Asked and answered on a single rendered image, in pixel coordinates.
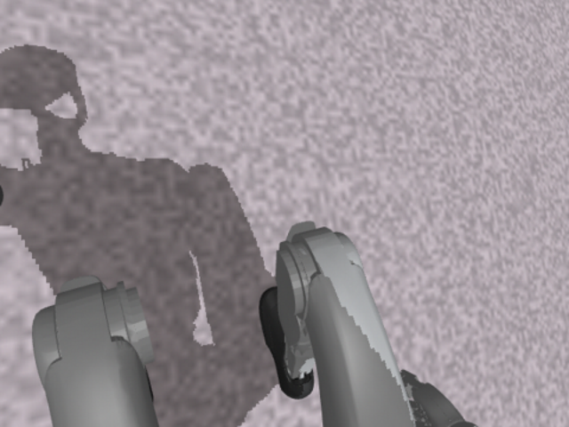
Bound right robot foot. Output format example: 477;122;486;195
259;286;314;399

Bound right robot hand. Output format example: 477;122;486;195
400;369;466;427

